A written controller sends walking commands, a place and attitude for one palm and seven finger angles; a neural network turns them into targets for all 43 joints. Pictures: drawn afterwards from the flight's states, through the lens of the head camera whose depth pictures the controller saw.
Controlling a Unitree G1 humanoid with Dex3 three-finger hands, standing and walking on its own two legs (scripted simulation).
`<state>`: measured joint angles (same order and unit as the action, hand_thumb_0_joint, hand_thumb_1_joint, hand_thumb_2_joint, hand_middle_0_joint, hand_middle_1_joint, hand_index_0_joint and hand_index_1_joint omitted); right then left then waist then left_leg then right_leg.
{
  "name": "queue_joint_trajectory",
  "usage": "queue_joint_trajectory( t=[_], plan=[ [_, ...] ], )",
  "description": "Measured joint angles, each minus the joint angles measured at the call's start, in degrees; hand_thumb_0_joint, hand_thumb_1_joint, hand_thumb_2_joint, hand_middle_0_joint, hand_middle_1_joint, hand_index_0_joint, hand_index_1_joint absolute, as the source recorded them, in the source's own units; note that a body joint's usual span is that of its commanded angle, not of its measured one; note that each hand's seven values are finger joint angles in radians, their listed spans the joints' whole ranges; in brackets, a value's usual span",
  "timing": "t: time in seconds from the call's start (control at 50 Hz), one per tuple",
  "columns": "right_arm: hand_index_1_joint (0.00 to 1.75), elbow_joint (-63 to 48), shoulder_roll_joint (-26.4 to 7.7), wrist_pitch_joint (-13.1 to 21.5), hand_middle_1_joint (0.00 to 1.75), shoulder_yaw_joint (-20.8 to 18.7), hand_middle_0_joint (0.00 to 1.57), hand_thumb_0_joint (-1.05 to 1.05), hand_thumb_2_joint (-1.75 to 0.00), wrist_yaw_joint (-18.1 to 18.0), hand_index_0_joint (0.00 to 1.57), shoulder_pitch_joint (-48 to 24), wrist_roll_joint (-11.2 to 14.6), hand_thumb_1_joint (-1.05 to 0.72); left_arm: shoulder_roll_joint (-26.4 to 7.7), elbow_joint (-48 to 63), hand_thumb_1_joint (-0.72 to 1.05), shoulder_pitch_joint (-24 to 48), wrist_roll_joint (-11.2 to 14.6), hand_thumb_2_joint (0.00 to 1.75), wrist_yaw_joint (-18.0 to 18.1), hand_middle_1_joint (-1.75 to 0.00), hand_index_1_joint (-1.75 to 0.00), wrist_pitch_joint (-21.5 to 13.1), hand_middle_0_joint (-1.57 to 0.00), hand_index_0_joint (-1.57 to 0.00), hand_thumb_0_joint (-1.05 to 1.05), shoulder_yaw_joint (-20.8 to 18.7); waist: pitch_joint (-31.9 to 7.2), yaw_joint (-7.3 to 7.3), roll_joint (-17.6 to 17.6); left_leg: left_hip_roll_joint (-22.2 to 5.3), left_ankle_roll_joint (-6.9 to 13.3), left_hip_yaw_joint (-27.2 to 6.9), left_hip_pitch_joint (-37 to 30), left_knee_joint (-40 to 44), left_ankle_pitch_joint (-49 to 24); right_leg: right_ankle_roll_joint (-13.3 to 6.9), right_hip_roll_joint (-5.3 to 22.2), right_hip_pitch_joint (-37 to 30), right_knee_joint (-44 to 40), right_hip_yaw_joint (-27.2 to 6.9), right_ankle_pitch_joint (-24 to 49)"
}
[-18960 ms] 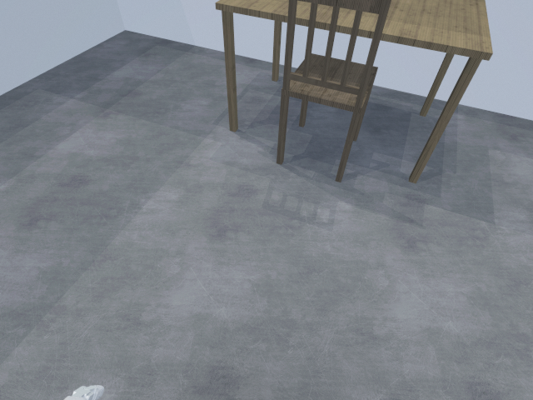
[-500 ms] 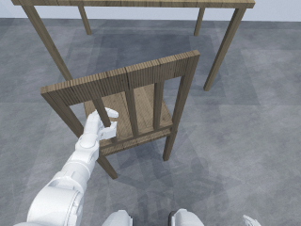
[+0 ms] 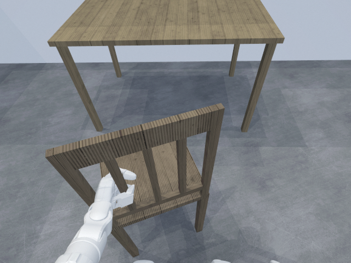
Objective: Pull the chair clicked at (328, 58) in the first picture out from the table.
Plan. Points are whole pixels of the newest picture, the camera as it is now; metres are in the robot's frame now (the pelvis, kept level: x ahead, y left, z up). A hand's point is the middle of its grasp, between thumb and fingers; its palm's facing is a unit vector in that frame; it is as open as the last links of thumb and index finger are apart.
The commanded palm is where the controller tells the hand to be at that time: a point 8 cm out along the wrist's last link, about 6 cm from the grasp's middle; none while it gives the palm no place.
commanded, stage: stop walking, hand still on the chair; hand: left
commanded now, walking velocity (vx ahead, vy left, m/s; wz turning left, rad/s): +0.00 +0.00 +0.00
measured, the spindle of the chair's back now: (153, 177) +0.35 +0.08 -0.06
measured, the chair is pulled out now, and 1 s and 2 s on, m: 0.63 0.64 0.64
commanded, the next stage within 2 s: open the thumb and straighten the fingers in 0.58 s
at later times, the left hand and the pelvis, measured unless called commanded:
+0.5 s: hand (127, 199) +0.28 +0.14 -0.05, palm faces +0.06 -0.98 -0.19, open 5.5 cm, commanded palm +0.26 +0.19 -0.03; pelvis +0.04 +0.00 +0.02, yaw -1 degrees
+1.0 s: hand (124, 196) +0.29 +0.15 -0.05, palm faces +0.06 -0.98 -0.18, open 10.2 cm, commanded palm +0.26 +0.20 -0.03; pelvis +0.04 +0.00 -0.01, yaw +1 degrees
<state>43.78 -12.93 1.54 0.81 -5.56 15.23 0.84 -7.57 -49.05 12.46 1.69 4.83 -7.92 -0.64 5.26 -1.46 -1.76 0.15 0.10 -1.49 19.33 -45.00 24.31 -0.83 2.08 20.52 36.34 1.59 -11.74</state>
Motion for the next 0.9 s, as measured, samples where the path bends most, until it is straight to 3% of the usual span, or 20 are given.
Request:
queue_joint_trajectory(
  t=[0.06, 0.18, 0.32, 0.7, 0.8, 0.9],
  plan=[
    [0.3, 0.26, -0.89, 1.19, 0.3, -0.57, 0.2, 0.02, -0.9, -0.28, 0.21, -0.5, -0.45, -0.9, 0.79, 1.77, 0.64, -2.93, -0.91, 0.79, 0.03, -1.2, -1.45, -0.58, -0.24, -0.5, 0.02, 0.77, -2.03, -0.59, -0.76, -0.03, 0.76, 0.91, -5.23, 8.8, -3.21, 0.69, 0.05, -0.08, -0.99, 1.01, -0.43],
    [0.3, -2.35, 0.05, 1.55, 0.3, -0.46, 0.2, 0.01, -0.9, -0.17, 0.2, -1.97, 0.04, -0.9, 0.23, 5.97, 0.65, -7.06, -1.0, 0.79, 0.32, -1.21, -1.45, -0.86, -0.22, -0.5, 0.02, 1.63, -1.2, 0.95, 1.05, -0.04, -0.31, 2.6, -8.67, 14.9, -7.66, 1.22, -0.18, -2.85, -6.41, -0.55, 2.49],
    [0.3, -4.15, 0.75, 1.33, 0.3, -0.23, 0.2, 0.01, -0.9, 0.38, 0.21, -3.15, 0.21, -0.9, 0.39, 10.34, 0.64, -11.3, -0.86, 0.8, 0.98, -1.21, -1.45, -0.81, -0.23, -0.5, 0.03, 2.04, -1.17, 1.72, 0.54, -1.09, -0.78, 2.71, -10.59, 17.78, -7.87, 0.65, -1.3, -4.86, -9.73, -0.45, 2.79],
    [0.3, -5.64, 0.39, -1.37, 0.3, -0.33, 0.2, 0.01, -0.9, -0.1, 0.21, -4.0, 0.23, -0.9, 0.13, 15.21, 0.65, -16.14, -0.15, 0.8, 1.74, -1.2, -1.45, 1.23, -0.22, -0.5, 0.04, 2.46, -2.42, 1.29, 0.69, -1.64, -1.1, 2.68, -12.46, 19.6, -7.49, 0.44, -1.84, -6.45, -10.99, -0.3, 2.11],
    [0.3, -6.79, 0.09, 0.5, 0.3, -0.51, 0.2, 0.02, -0.9, 2.22, 0.21, -2.57, 2.58, -0.9, -1.08, 21.46, 0.6, -18.77, 1.88, 0.77, 1.66, -1.24, -1.45, 3.6, -0.24, -0.5, 0.04, 2.39, -5.72, -0.31, 1.86, -1.0, -1.09, 1.72, -5.53, 14.97, -6.0, 0.4, -0.98, 0.21, -6.11, 0.52, 0.09],
    [0.3, -7.92, -1.02, 2.8, 0.3, -1.06, 0.2, 0.02, -0.9, 3.1, 0.2, -2.1, 2.36, -0.9, -1.84, 28.0, 0.36, -20.53, 1.9, 0.64, 1.46, -1.3, -1.45, 6.04, -0.3, -0.5, 0.02, 2.83, -7.66, -0.68, 1.27, -0.85, -0.91, 1.38, 0.91, 9.04, -3.41, 0.52, -0.68, 6.21, -1.02, 0.74, -2.03]
  ],
)
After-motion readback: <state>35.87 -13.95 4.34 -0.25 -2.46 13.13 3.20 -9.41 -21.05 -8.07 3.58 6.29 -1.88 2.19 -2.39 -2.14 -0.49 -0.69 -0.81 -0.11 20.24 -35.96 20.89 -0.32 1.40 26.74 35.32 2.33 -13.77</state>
